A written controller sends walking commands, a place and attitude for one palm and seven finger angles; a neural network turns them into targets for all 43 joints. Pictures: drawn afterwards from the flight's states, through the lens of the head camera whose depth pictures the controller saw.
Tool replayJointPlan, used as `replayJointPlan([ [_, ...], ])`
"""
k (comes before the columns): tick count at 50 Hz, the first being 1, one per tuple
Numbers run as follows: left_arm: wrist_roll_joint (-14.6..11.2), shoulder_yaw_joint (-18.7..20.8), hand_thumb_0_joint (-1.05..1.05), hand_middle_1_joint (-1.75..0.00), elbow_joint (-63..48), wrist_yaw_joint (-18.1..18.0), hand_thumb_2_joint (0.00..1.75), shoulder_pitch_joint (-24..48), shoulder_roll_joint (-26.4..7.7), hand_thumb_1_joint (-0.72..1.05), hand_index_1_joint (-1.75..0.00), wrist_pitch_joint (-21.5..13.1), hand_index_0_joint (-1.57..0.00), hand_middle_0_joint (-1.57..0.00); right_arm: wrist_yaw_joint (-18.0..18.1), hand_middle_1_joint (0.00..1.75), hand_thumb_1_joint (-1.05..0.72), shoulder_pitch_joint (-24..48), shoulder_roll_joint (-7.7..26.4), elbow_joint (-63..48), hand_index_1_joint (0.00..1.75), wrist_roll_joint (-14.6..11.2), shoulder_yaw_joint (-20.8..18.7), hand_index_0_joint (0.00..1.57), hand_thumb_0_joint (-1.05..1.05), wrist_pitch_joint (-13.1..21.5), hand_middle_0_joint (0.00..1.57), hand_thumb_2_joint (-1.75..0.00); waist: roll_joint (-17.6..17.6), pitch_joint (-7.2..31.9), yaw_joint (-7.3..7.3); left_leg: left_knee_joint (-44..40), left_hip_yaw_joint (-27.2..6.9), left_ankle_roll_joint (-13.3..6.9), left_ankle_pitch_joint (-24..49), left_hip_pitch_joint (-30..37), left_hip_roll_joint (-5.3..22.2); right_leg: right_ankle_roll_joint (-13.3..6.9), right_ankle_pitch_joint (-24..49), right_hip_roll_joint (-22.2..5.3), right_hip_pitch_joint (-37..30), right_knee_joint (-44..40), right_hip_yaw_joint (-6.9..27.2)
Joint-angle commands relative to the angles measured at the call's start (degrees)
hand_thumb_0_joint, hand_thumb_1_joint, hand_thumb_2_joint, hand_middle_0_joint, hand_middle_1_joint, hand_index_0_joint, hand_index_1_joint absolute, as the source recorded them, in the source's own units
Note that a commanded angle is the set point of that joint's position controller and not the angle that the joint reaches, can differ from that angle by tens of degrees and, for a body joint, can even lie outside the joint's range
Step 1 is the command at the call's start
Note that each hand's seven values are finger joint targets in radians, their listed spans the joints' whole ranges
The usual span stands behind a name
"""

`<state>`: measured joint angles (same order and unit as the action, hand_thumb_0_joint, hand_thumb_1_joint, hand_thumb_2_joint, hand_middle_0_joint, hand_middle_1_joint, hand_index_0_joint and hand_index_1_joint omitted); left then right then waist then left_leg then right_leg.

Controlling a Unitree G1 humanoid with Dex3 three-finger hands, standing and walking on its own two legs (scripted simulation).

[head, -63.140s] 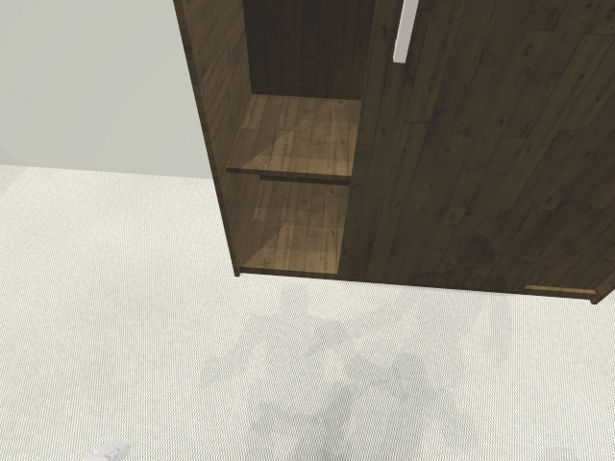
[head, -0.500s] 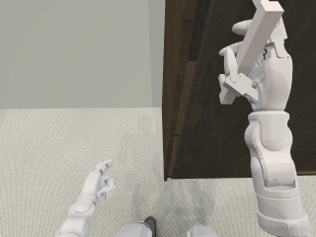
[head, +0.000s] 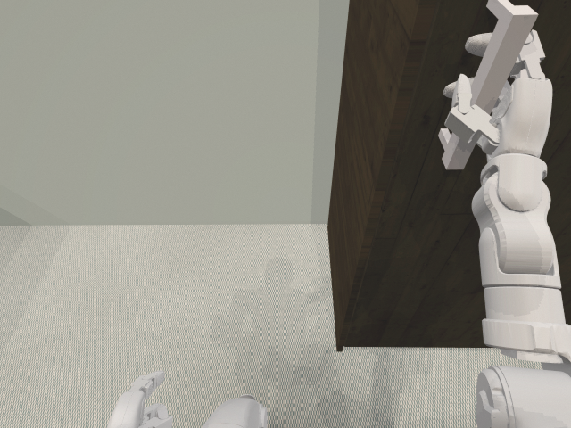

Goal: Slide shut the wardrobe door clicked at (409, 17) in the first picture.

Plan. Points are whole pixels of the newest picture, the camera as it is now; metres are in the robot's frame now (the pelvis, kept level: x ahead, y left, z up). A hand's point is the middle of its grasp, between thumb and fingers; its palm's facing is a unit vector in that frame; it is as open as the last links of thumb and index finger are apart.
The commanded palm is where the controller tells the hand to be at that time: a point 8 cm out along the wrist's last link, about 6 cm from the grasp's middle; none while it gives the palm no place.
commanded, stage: step sideways, sliding the door along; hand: right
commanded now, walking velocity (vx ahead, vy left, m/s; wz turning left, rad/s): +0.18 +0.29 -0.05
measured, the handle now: (473, 90) +0.43 -0.23 +0.25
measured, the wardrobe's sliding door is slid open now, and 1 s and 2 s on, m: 0.00 0.00 0.00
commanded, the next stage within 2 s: stop walking and hold the door there in 0.50 s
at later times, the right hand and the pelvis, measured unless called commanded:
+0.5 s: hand (453, 107) +0.40 -0.20 +0.25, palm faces +0.54 +0.84 -0.08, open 6.5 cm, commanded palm +0.36 -0.16 +0.26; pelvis +0.05 +0.10 +0.00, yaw -4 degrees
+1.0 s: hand (457, 110) +0.40 -0.20 +0.25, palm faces +0.41 +0.91 -0.11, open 6.5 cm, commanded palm +0.36 -0.23 +0.24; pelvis +0.04 +0.05 +0.00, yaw +0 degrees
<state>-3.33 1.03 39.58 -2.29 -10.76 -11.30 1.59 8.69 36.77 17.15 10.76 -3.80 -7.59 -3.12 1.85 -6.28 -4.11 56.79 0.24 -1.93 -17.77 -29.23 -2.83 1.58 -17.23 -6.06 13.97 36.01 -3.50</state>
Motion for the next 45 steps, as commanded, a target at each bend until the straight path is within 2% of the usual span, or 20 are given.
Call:
replayJointPlan([
  [1,-0.3,1.7,0.00,-0.30,-10.6,1.2,0.90,9.3,-7.8,0.90,-0.30,-4.1,-0.20,-0.20,-5.3,1.40,-0.90,34.5,-9.3,-20.6,1.40,-0.9,17.6,0.45,0.00,8.8,0.45,-0.90,-16.6,19.6,4.34,-8.2,-2.1,1.3,-0.2,1.1,6.6,-9.7,18.1,-16.4,-14.6,-15.5,9.2],
  [4,-0.8,2.3,0.00,-0.30,-11.6,1.0,0.90,8.4,-9.1,0.90,-0.30,-4.9,-0.20,-0.20,-5.4,1.40,-0.90,33.8,-7.9,-21.0,1.40,-0.9,16.7,0.45,0.00,8.7,0.45,-0.90,-18.3,22.8,5.10,-18.9,4.6,2.4,-1.0,10.7,3.1,-6.3,21.7,-13.1,-15.2,-12.0,2.7],
  [7,-1.4,1.7,0.00,-0.30,-12.4,1.4,0.90,9.2,-8.0,0.90,-0.30,-5.2,-0.20,-0.20,-5.2,1.40,-0.90,30.9,-4.7,-23.5,1.40,-1.0,14.1,0.45,0.00,8.6,0.45,-0.90,-15.7,25.1,4.70,-29.7,6.6,2.4,11.1,21.6,1.7,-2.5,26.4,-8.6,-12.7,-3.0,0.7],
  [9,-1.5,0.9,0.00,-0.30,-12.2,1.3,0.90,10.4,-5.9,0.90,-0.30,-5.7,-0.20,-0.20,-4.1,1.40,-0.90,29.6,-0.8,-26.2,1.40,-1.1,11.9,0.45,0.00,7.7,0.45,-0.90,-7.5,26.0,5.58,-28.7,2.0,0.2,34.7,25.8,8.6,0.0,24.4,-4.4,-7.0,2.4,-1.2],
  [11,-1.4,1.6,0.00,-0.30,-10.2,1.1,0.90,10.0,-5.3,0.90,-0.30,-5.5,-0.20,-0.20,-3.3,1.40,-0.90,29.0,4.8,-29.6,1.40,-1.1,7.8,0.45,0.00,7.4,0.45,-0.90,-7.5,28.8,6.03,-23.5,1.5,0.0,47.2,24.9,11.4,-2.0,24.5,-1.8,-6.9,3.9,-2.8],
  [12,-1.4,2.3,0.00,-0.30,-10.2,0.8,0.90,10.3,-6.2,0.90,-0.30,-5.5,-0.20,-0.20,-3.3,1.40,-0.90,26.9,5.6,-30.1,1.40,-1.4,6.1,0.45,0.00,7.3,0.45,-0.90,-2.7,31.1,5.16,-22.8,1.9,0.3,46.5,25.3,10.3,0.3,28.3,-2.0,-8.3,6.1,-1.3],
  [13,-1.7,2.2,0.00,-0.30,-9.8,0.4,0.90,10.5,-6.5,0.90,-0.30,-5.1,-0.20,-0.20,-3.1,1.40,-0.90,25.0,4.5,-29.7,1.40,-1.8,6.5,0.45,0.00,6.9,0.45,-0.90,-3.9,30.1,6.17,-22.0,3.0,1.4,42.7,22.0,9.1,-0.1,30.7,-3.4,-10.5,3.7,-0.1],
  [16,-1.1,2.7,0.00,-0.30,-12.2,1.3,0.90,12.3,-7.2,0.90,-0.30,-5.2,-0.20,-0.20,-4.0,1.40,-0.90,24.7,2.0,-33.4,1.40,-2.2,7.1,0.45,0.00,8.2,0.45,-0.90,-14.1,29.3,4.83,-24.4,5.1,3.8,26.7,19.4,3.9,-2.0,37.4,-7.9,-13.8,-0.6,3.3],
  [21,-1.5,3.4,0.00,-0.30,-13.1,1.0,0.90,11.4,-7.5,0.90,-0.30,-5.4,-0.20,-0.20,-4.2,1.40,-0.90,21.0,4.0,-34.9,1.40,-1.4,5.3,0.45,0.00,8.4,0.45,-0.90,-4.2,31.1,5.19,-25.6,2.8,1.6,40.4,23.3,8.2,0.1,33.0,-4.7,-12.1,4.0,0.1],
  [26,-0.7,4.1,0.00,-0.30,-14.7,1.8,0.90,11.1,-9.0,0.90,-0.30,-6.0,-0.20,-0.20,-4.5,1.40,-0.90,17.1,3.0,-38.3,1.40,-1.3,4.9,0.45,0.00,9.4,0.45,-0.90,-16.8,27.2,4.30,-26.3,4.9,3.6,19.3,18.3,2.2,-2.1,48.6,-10.4,-17.3,-3.5,3.3],
  [27,-1.0,3.9,0.00,-0.30,-14.9,1.9,0.90,10.8,-8.7,0.90,-0.30,-6.4,-0.20,-0.20,-4.5,1.40,-0.90,16.1,3.4,-38.5,1.40,-1.0,4.6,0.45,0.00,9.6,0.45,-0.90,-14.6,27.5,4.10,-28.9,4.8,3.1,24.6,19.4,2.9,-1.0,48.9,-9.0,-18.4,-1.3,0.7],
  [29,-1.3,4.1,0.00,-0.30,-14.5,1.7,0.90,9.2,-8.7,0.90,-0.30,-7.1,-0.20,-0.20,-4.2,1.40,-0.90,13.4,4.3,-39.0,1.40,-0.9,4.2,0.45,0.00,9.3,0.45,-0.90,-8.5,29.8,4.82,-28.5,4.7,2.4,40.5,23.2,4.9,-4.7,49.0,-6.5,-18.2,1.8,-1.5],
  [30,-1.3,3.9,0.00,-0.30,-14.6,1.8,0.90,9.7,-8.1,0.90,-0.30,-7.4,-0.20,-0.20,-4.3,1.40,-0.90,13.6,4.8,-39.9,1.40,-0.9,3.8,0.45,0.00,9.6,0.45,-0.90,-6.4,30.3,5.09,-27.9,4.9,2.4,44.0,24.0,5.3,-1.8,47.6,-5.9,-17.5,2.0,-1.7],
  [31,-0.1,5.1,0.00,-0.30,-9.9,0.6,0.90,6.0,-11.1,0.90,-0.30,-5.8,-0.20,-0.20,-0.9,1.40,-0.90,2.3,37.3,-17.5,1.40,1.0,-30.3,0.45,0.00,8.9,0.45,-0.90,-3.1,30.2,4.23,-25.1,3.6,1.6,48.9,22.3,7.8,0.6,41.4,-5.9,-13.7,3.1,-5.5],
  [32,-0.1,4.3,0.00,-0.30,-12.4,0.5,0.90,6.5,-9.3,0.90,-0.30,-4.6,-0.20,-0.20,-2.6,1.40,-0.90,3.4,25.9,-22.3,1.40,0.7,-18.0,0.45,0.00,9.3,0.45,-0.90,-0.2,30.5,3.74,-25.4,2.2,0.9,51.1,26.3,9.3,0.7,30.7,-3.8,-7.6,5.4,-3.1],
  [35,-0.2,3.0,0.00,-0.30,-12.7,-0.3,0.90,8.0,-7.6,0.90,-0.30,-5.0,-0.20,-0.20,-2.5,1.40,-0.90,3.0,24.5,-26.1,1.40,-0.5,-17.9,0.45,0.00,11.1,0.45,-0.90,-1.6,29.5,4.07,-25.6,1.7,0.8,51.1,25.2,11.2,1.1,17.5,-2.1,-5.4,3.0,-4.9],
  [37,0.1,3.2,0.00,-0.30,-12.5,-1.2,0.90,8.0,-8.5,0.90,-0.30,-5.7,-0.20,-0.20,-2.5,1.40,-0.90,3.0,23.5,-27.5,1.40,-0.7,-17.2,0.45,0.00,11.1,0.45,-0.90,-1.7,29.4,4.19,-25.4,3.9,2.7,47.2,20.6,9.1,0.5,26.9,-2.7,-9.9,1.1,-4.8],
  [40,0.2,2.8,0.00,-0.30,-13.1,-1.4,0.90,8.4,-9.4,0.90,-0.30,-6.5,-0.20,-0.20,-2.6,1.40,-0.90,2.4,20.4,-29.3,1.40,-0.9,-15.1,0.45,0.00,10.6,0.45,-0.90,-9.0,27.7,4.13,-24.6,6.0,4.4,33.7,17.8,4.6,-0.7,41.7,-5.5,-13.7,-2.2,-3.7],
  [43,0.2,2.6,0.00,-0.30,-12.3,-1.8,0.90,7.9,-9.0,0.90,-0.30,-6.8,-0.20,-0.20,-2.8,1.40,-0.90,1.8,18.3,-27.0,1.40,-0.4,-12.6,0.45,0.00,10.0,0.45,-0.90,-3.4,27.0,4.69,-26.8,4.7,2.9,41.2,19.7,6.8,0.4,32.8,-1.8,-11.2,0.7,-6.8],
  [45,0.4,2.5,0.00,-0.30,-11.5,-2.2,0.90,7.5,-8.7,0.90,-0.30,-6.5,-0.20,-0.20,-2.3,1.40,-0.90,2.3,21.3,-25.6,1.40,0.2,-14.9,0.45,0.00,9.8,0.45,-0.90,0.5,28.7,4.57,-27.1,3.7,2.4,43.8,21.0,8.6,0.5,24.7,0.7,-9.4,1.3,-8.1],
])
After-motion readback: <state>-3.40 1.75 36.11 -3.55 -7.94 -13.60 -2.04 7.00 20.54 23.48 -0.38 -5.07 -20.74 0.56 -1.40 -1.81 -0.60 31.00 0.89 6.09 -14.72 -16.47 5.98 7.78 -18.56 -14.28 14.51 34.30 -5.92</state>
